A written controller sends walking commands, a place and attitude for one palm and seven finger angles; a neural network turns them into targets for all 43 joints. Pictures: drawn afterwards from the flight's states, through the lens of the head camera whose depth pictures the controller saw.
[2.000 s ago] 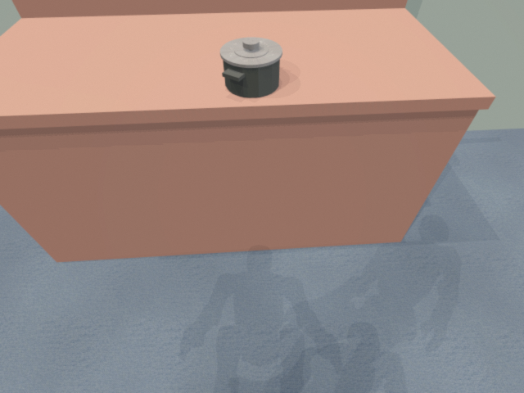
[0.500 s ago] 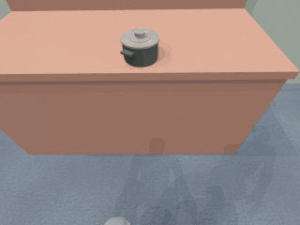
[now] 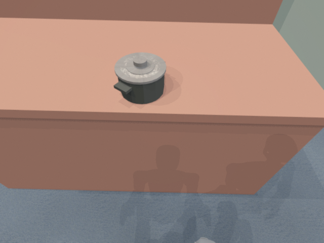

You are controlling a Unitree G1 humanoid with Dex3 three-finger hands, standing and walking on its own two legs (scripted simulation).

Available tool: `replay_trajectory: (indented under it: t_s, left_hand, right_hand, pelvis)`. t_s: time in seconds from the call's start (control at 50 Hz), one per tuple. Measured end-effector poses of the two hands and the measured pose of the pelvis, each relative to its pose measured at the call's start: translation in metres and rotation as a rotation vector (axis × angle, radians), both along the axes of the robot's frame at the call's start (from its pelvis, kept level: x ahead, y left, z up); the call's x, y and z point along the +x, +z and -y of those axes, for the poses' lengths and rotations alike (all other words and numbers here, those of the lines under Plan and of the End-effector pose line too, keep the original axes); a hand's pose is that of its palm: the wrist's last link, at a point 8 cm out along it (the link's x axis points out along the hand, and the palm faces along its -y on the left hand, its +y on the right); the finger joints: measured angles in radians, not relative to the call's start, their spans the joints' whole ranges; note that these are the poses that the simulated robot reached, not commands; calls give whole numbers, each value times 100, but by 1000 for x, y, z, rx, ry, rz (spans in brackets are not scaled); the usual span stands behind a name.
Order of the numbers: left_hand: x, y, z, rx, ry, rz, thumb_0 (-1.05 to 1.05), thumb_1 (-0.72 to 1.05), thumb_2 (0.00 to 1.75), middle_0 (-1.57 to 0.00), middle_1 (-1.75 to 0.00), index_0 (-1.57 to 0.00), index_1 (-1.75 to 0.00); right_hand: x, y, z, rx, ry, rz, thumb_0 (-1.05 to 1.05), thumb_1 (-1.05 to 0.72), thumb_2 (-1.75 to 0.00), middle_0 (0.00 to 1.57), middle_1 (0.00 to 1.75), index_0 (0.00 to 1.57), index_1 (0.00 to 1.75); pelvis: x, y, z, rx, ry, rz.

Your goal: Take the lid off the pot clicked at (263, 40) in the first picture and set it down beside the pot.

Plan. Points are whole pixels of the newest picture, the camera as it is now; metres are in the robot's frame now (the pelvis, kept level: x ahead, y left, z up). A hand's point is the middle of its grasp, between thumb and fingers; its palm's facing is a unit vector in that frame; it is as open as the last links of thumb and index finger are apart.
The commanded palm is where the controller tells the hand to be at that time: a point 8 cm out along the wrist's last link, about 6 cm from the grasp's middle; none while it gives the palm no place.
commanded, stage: take the last steps up to it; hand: left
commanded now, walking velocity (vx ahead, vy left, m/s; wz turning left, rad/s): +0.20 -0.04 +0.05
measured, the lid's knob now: (140, 61) +0.61 +0.12 +0.12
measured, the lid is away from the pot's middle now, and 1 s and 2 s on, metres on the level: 0.00 0.00 0.00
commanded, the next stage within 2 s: come to a stop and stand still in 0.10 s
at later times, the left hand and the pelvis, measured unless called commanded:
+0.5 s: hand (115, 242) +0.16 +0.15 -0.19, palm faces +0.09 -0.97 -0.21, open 7.4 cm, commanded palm none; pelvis +0.15 -0.04 -0.01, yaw +0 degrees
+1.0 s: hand out of the picture +0.14 +0.11 -0.17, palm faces +0.05 -0.98 -0.20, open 7.4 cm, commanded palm none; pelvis +0.10 -0.07 -0.01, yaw +1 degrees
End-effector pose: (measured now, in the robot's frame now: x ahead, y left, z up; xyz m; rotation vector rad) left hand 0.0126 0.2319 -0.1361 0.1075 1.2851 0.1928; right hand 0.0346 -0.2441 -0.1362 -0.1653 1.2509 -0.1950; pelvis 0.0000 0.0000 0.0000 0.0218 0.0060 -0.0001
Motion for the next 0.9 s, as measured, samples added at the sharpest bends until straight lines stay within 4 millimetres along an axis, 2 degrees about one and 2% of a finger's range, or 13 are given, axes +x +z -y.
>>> replay_trajectory:
  t_s: [0.08,0.14,0.22,0.32,0.42,0.5,0.58,0.68,0.78,0.9]
  left_hand:
    - [64,3,14,31,-46,83,0,91,90,-19,-30,-19,-30]
    - [93,-4,27,54,-46,113,0,91,90,-19,-30,-19,-30]
    - [104,-1,45,33,-20,63,0,91,90,-19,-30,-19,-30]
    - [107,-4,57,2,4,-45,0,92,90,-20,-30,-20,-30]
    - [118,-23,47,-15,32,-106,0,91,90,-20,-30,-20,-30]
    - [136,-24,35,18,29,-110,1,91,90,-20,-30,-20,-30]
    - [157,-14,26,54,30,-48,1,91,90,-20,-30,-20,-30]
    - [170,0,29,98,11,31,0,91,90,-20,-30,-19,-30]
    - [156,4,47,128,-21,52,0,91,90,-20,-30,-19,-30]
    - [133,7,71,74,-41,6,0,90,90,-20,-30,-20,-30]
  right_hand:
    - [2,-9,31,3,-20,-86,-1,-94,-90,20,30,20,30]
    - [15,-23,50,3,-16,-140,0,-93,-90,20,30,20,30]
    - [57,-16,56,3,9,-130,1,-92,-90,20,30,20,30]
    - [128,-3,42,16,33,-34,1,-91,-90,19,30,20,30]
    - [187,-6,19,22,57,41,1,-91,-90,20,30,20,30]
    - [212,-1,8,29,70,88,1,-91,-90,20,30,20,30]
    - [221,2,10,34,85,104,1,-90,-90,20,30,21,30]
    - [217,-3,28,46,85,116,1,-90,-90,20,30,21,30]
    - [195,-17,56,68,47,102,1,-90,-90,20,30,21,30]
    - [147,-10,77,37,-7,12,1,-91,-90,20,30,20,30]
  pelvis:
    - [33,-6,24,-4,14,0]
    - [57,-18,41,-10,29,-2]
    - [86,-9,46,-27,35,0]
    - [119,-1,46,-21,28,-1]
    - [144,-12,37,-31,10,23]
    - [146,-11,38,-22,4,27]
    - [140,-7,44,-26,9,22]
    - [129,-8,56,-26,12,21]
    - [118,-14,74,-12,18,31]
    - [111,-3,79,0,6,27]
